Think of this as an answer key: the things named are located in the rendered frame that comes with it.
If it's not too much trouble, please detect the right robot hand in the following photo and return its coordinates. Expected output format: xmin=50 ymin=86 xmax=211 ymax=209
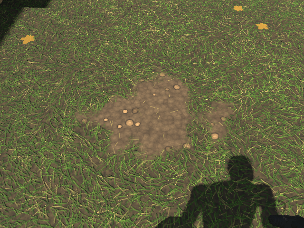
xmin=268 ymin=215 xmax=304 ymax=228

